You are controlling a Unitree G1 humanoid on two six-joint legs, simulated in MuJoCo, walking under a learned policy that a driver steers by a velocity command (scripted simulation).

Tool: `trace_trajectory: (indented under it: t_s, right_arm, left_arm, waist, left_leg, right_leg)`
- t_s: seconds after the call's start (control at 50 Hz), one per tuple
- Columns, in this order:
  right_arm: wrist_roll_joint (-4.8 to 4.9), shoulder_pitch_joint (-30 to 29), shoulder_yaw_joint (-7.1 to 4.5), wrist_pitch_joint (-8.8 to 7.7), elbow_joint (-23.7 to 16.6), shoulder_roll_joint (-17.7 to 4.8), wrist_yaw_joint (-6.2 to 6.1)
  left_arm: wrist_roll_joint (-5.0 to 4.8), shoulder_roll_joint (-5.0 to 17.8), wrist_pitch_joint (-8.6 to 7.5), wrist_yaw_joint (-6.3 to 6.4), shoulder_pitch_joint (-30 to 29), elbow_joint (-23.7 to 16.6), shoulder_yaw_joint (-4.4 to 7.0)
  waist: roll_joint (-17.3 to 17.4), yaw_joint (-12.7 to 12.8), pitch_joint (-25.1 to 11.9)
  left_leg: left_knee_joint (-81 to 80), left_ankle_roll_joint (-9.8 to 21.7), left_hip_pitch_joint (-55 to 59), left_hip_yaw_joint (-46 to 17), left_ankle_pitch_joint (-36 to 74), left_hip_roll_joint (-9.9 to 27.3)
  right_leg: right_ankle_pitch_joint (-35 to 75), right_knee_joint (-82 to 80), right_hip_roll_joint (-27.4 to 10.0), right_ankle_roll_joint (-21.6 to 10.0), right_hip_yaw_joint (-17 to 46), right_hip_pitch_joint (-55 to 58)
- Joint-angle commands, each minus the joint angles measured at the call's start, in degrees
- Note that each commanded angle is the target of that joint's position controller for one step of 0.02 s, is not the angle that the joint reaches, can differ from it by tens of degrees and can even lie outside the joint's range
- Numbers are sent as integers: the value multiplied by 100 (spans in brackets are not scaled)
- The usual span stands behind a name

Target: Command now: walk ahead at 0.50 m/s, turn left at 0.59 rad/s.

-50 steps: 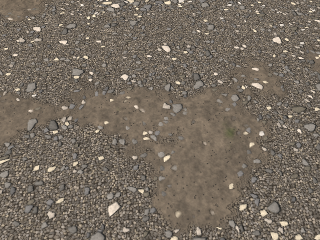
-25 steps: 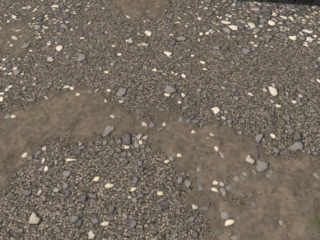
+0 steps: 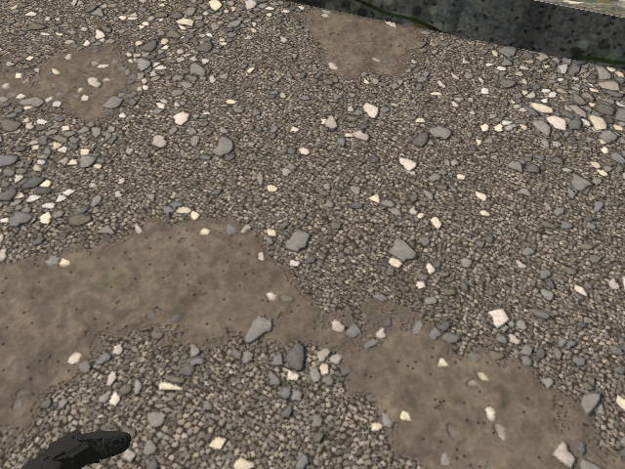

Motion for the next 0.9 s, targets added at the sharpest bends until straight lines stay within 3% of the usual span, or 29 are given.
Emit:
trace_trajectory:
  t_s: [0.02, 0.1, 0.12, 0.14, 0.16, 0.18, 0.2, 0.22, 0.24, 0.26, 0.28, 0.32, 0.4, 0.5, 0.54, 0.58, 0.6, 0.62, 0.64, 0.66, 0.68, 0.72, 0.8, 0.9]
  right_arm:
    - [43, 144, -279, -47, -236, -998, -53]
    - [30, 164, -290, 47, -197, -970, -110]
    - [28, 71, -268, 68, -232, -908, -107]
    - [0, 2, -185, 65, -302, -696, -82]
    - [-116, 63, -64, 57, -435, -407, -71]
    - [97, 1003, 20, -4, -507, -120, -62]
    - [145, 953, -53, -20, -249, -676, -83]
    - [92, 267, -109, -24, -325, -909, -66]
    - [12, -171, -97, -42, -431, -860, -73]
    - [-97, -494, -102, -93, -536, -792, -57]
    - [-87, -469, -92, -131, -580, -688, -23]
    - [-99, -471, -42, -175, -601, -493, 9]
    - [-137, -1235, 118, -255, -829, -205, 67]
    - [-27, -1866, 77, -335, -965, -426, 151]
    - [-8, -1740, 11, -371, -942, -564, 147]
    - [-57, -964, -135, -378, -744, -818, 71]
    - [-153, -86, -241, -372, -650, -1185, 7]
    - [-184, 282, -341, -259, -515, -1599, 28]
    - [-138, 227, -253, -257, -479, -1181, 66]
    - [-102, -3, -157, -276, -488, -874, 72]
    - [-122, -335, -89, -292, -500, -691, 89]
    - [-179, -730, -28, -320, -433, -453, 108]
    - [-156, -773, -117, -407, -240, -590, 74]
    - [-123, -623, -202, -355, -33, -877, 13]
  left_arm:
    - [-61, 409, -123, -66, -679, -556, 66]
    - [-73, 660, -228, -118, -412, -542, 156]
    - [-61, 738, -258, -96, 14, -426, 213]
    - [8, 928, -289, -61, 671, -296, 303]
    - [65, 1256, -274, -10, 1613, -213, 381]
    - [87, 1553, -194, -73, 2002, 66, 457]
    - [-78, 934, -185, -124, 1892, 25, 317]
    - [-96, 628, -148, -116, 1655, -1, 233]
    - [-33, 593, -102, -120, 1371, -34, 189]
    - [-2, 517, -66, -122, 1208, -15, 151]
    - [42, 509, -66, -102, 1153, -11, 120]
    - [-46, 456, -67, -89, 1223, 37, 99]
    - [-163, 895, 3, 15, 1418, 111, 231]
    - [-230, 943, 137, 55, 1915, 248, 250]
    - [-232, 956, 183, 84, 1933, 256, 254]
    - [-170, 701, 191, 94, 1908, 212, 174]
    - [-72, 307, 164, 79, 1834, 69, 37]
    - [-182, 8, 78, 102, 2408, -140, -59]
    - [-278, 540, 80, 126, 2316, -78, 62]
    - [-279, 773, 106, 120, 1970, -122, 146]
    - [-240, 720, 147, 123, 1847, -108, 157]
    - [-189, 570, 233, 83, 1707, -168, 179]
    - [-169, 283, 362, 11, 1398, -386, 126]
    - [-150, 151, 327, -152, 626, -683, 28]
  waist:
    - [692, -38, -47]
    - [935, 159, -138]
    - [994, 393, -308]
    - [886, 720, -833]
    - [196, 1044, -1736]
    - [-1936, 560, -2260]
    - [-1125, 714, -1728]
    - [-573, 857, -976]
    - [-127, 765, -580]
    - [13, 674, -250]
    - [-220, 509, -245]
    - [-356, 435, -321]
    - [-273, 588, -243]
    - [-305, 747, -204]
    - [-345, 555, -235]
    - [-286, 111, -556]
    - [365, -288, -1235]
    - [2037, -76, -1826]
    - [1634, -135, -1407]
    - [1234, -130, -821]
    - [959, 25, -547]
    - [971, 271, -190]
    - [732, 367, -67]
    - [527, 146, 78]
  left_leg:
    - [-413, 688, -476, -1064, 824, 1282]
    - [299, 567, 114, -1630, 1175, 1488]
    - [631, 474, 76, -1625, 1524, 1356]
    - [1499, 294, -187, -1396, 1739, 1032]
    - [3144, 51, -1034, -871, 618, 610]
    - [4825, -310, -3037, -355, -2086, -47]
    - [5432, -357, -3605, -588, -1894, 359]
    - [5509, -373, -3740, -436, -1392, 498]
    - [5380, -381, -3599, -182, -1059, 677]
    - [5026, -369, -3530, -43, -806, 858]
    - [4762, -372, -3249, 14, -638, 1008]
    - [4128, -447, -3022, 182, -697, 1064]
    - [2344, -627, -2498, 441, 143, 942]
    - [1192, -688, -1677, 401, 1172, 647]
    - [844, -579, -1136, 374, 1161, 658]
    - [626, -343, 160, 335, 867, 835]
    - [593, 9, 1396, -610, 461, 1834]
    - [44, 756, 2539, -2784, -856, 3029]
    - [-275, 804, 2179, -3333, -1882, 2979]
    - [-336, 638, 1682, -2602, -1666, 2768]
    - [-435, 527, 1170, -1928, -947, 2515]
    - [-707, 455, 426, -995, 129, 2191]
    - [-1042, 554, 125, -4, 1273, 2123]
    - [-1125, 441, 193, 1001, 1740, 2011]
  right_leg:
    - [406, -539, 321, -43, -174, 691]
    - [-472, -856, 389, -286, -114, 1064]
    - [-515, -1051, 448, -411, -241, 1652]
    - [-470, -1046, 182, -645, -96, 2785]
    - [-795, -887, -828, -972, 931, 4390]
    - [-2218, -1571, -1895, -1889, 3741, 5890]
    - [-3403, -1884, -1778, -1776, 3963, 5579]
    - [-3181, -1949, -1496, -1580, 3061, 4860]
    - [-2490, -2019, -1253, -1517, 2452, 4161]
    - [-1807, -2140, -1036, -1559, 2030, 3606]
    - [-1285, -2215, -932, -1613, 1821, 3279]
    - [-639, -2328, -754, -1713, 1519, 3109]
    - [-340, -2512, -586, -1699, 986, 2623]
    - [-608, -2260, -582, -1450, 1040, 2517]
    - [-937, -1978, -613, -1280, 1215, 2475]
    - [-900, -1104, -224, -992, 1063, 2058]
    - [-1649, 526, 182, -740, 604, 1371]
    - [-3502, 2179, 709, -503, -91, -220]
    - [-3500, 3088, 382, -467, 151, -850]
    - [-3007, 3372, 204, -482, 197, -1026]
    - [-2586, 3357, 43, -444, 119, -846]
    - [-2088, 3062, -209, -390, 107, -515]
    - [-1422, 2558, -303, -238, 15, -496]
    - [-139, 975, -216, -284, -311, -212]
Velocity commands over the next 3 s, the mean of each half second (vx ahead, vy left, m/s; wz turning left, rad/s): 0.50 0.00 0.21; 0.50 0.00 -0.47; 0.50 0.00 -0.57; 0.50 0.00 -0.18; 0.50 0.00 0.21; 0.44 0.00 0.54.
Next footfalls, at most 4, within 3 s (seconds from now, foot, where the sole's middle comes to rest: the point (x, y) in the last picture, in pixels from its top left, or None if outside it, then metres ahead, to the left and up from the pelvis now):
0.14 right None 0.28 -0.14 -0.78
0.60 left None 0.47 0.13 -0.78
1.10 right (358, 354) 0.72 -0.17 -0.78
1.58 left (318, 241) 1.06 -0.10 -0.78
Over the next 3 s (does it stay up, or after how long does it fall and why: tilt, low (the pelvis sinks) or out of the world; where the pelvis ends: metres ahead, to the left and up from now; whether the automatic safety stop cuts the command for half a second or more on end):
stays up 1.53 -0.49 -0.01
